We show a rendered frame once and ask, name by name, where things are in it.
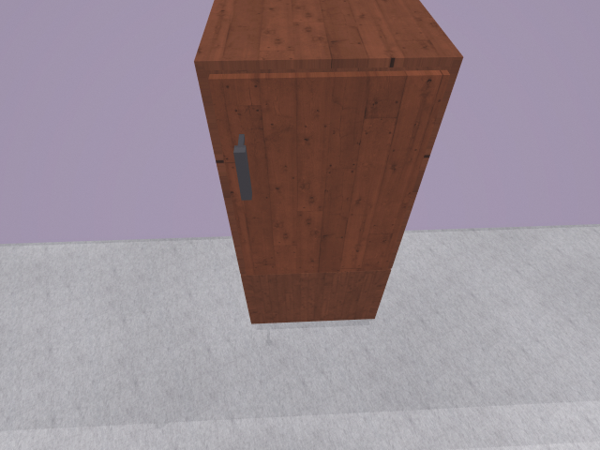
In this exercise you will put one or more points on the handle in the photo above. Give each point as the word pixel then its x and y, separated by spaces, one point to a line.
pixel 241 163

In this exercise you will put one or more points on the cupboard door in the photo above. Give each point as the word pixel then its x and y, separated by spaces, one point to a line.
pixel 333 158

